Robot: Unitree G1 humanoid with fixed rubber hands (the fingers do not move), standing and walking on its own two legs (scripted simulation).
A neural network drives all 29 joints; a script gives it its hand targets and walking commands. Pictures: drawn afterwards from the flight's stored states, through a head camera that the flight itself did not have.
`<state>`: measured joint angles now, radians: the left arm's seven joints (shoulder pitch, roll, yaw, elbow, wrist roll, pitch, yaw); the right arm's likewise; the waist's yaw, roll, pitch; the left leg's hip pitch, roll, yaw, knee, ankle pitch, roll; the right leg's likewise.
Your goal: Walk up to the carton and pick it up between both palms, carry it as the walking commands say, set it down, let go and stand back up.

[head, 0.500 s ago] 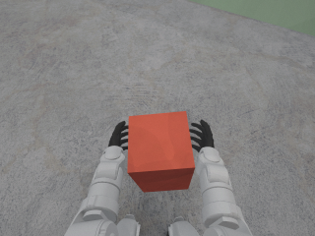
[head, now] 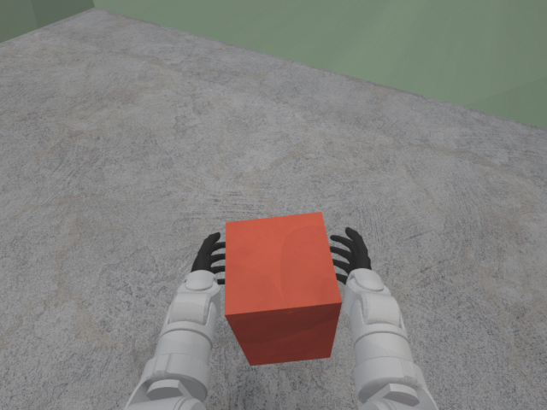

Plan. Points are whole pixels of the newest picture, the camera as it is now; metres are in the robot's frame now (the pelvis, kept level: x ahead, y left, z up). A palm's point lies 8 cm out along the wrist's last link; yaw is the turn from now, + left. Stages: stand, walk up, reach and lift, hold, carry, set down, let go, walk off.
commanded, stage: reach and lift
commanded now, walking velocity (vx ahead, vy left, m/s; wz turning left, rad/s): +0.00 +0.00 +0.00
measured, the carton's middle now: (282, 296) +0.33 -0.02 -0.07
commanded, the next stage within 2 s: hold in 1.72 s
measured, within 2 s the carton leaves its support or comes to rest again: neither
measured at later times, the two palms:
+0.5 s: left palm (202, 267) +0.32 +0.10 +0.06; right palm (373, 258) +0.32 -0.14 +0.08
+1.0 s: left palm (189, 265) +0.32 +0.12 +0.06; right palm (360, 255) +0.32 -0.12 +0.08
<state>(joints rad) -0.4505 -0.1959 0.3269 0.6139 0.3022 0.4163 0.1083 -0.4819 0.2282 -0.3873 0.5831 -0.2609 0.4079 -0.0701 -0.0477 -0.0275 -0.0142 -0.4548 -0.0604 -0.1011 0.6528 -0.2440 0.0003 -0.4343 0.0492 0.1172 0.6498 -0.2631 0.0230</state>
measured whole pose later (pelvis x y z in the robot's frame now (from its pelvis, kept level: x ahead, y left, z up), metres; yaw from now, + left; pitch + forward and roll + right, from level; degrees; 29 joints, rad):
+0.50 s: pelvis +0.01 -0.01 +0.02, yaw +0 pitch -7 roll +0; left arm -0.38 -0.18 0.23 0.47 0.28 0.68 0.09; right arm -0.45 0.22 -0.29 0.46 -0.25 0.67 -0.09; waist -0.04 -0.03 0.01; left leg -0.15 -0.04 -0.12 0.48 -0.20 -0.01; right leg -0.13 0.05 0.11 0.47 -0.21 0.00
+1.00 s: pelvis +0.00 +0.00 +0.02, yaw -1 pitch -8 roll +0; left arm -0.46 -0.19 0.30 0.48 0.30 0.70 0.07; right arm -0.51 0.24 -0.35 0.47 -0.30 0.68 -0.08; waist 0.00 -0.01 0.06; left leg -0.14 -0.05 -0.10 0.48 -0.19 0.00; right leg -0.12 0.04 0.13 0.47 -0.20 0.01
